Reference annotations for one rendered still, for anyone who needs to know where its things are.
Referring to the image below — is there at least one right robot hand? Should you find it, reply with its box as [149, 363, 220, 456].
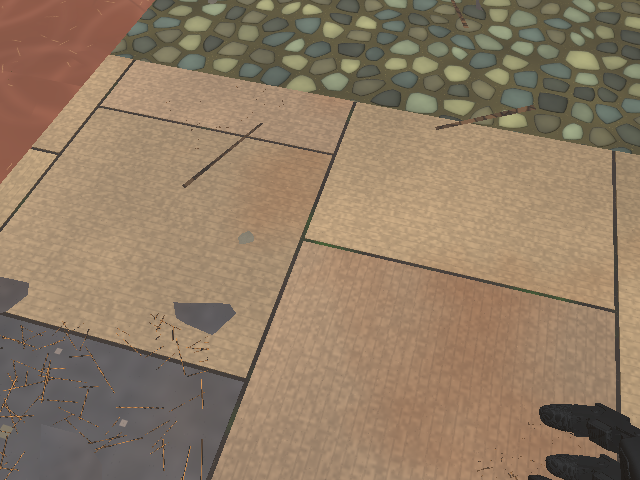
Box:
[528, 403, 640, 480]

